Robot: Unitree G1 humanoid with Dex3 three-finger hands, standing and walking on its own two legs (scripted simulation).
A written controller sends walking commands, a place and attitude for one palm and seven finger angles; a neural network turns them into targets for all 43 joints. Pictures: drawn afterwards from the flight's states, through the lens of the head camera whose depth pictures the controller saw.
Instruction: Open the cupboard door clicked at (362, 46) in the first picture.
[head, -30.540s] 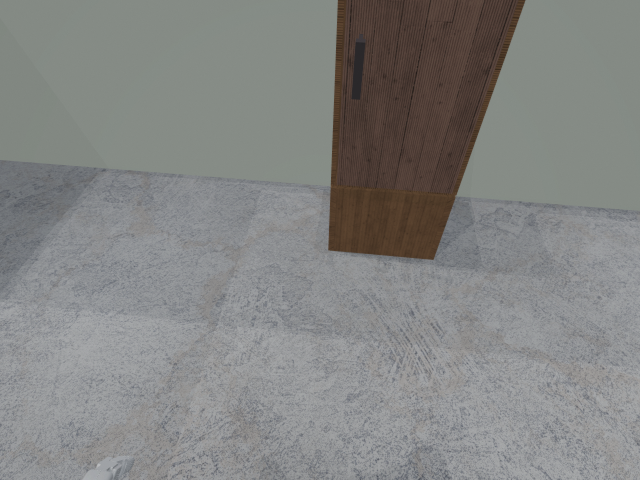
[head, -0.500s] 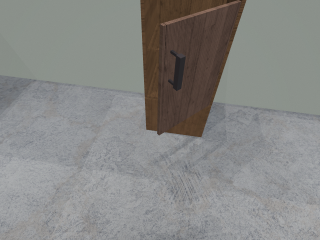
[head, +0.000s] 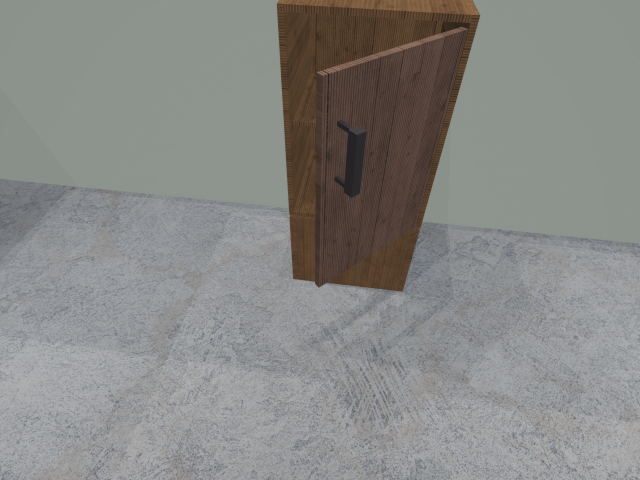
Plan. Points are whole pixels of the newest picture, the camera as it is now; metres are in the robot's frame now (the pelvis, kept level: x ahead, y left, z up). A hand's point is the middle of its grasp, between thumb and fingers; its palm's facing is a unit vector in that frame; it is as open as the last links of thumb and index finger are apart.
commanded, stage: let the arm hang, fingers relaxed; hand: left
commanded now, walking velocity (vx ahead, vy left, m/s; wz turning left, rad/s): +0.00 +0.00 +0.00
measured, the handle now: (347, 158) +0.69 -0.01 +0.03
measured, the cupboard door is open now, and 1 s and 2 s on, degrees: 46 46 46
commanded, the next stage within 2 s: look to check the result in 0.06 s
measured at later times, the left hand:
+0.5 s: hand out of the picture +0.04 +0.19 -0.17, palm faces +0.02 -0.97 -0.24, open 7.4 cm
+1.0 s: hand out of the picture +0.12 +0.18 -0.17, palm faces -0.03 -0.97 -0.26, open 7.4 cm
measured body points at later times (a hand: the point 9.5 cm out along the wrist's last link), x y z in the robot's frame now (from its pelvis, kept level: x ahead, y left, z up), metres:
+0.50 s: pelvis +0.04 -0.01 +0.00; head +0.06 -0.01 +0.45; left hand +0.04 +0.24 -0.15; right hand +0.03 -0.24 -0.16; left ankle +0.08 +0.08 -0.74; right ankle +0.04 -0.11 -0.74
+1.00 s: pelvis +0.07 -0.03 +0.00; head +0.08 -0.03 +0.45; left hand +0.13 +0.23 -0.15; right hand +0.13 -0.28 -0.15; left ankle +0.08 +0.08 -0.74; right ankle +0.04 -0.11 -0.74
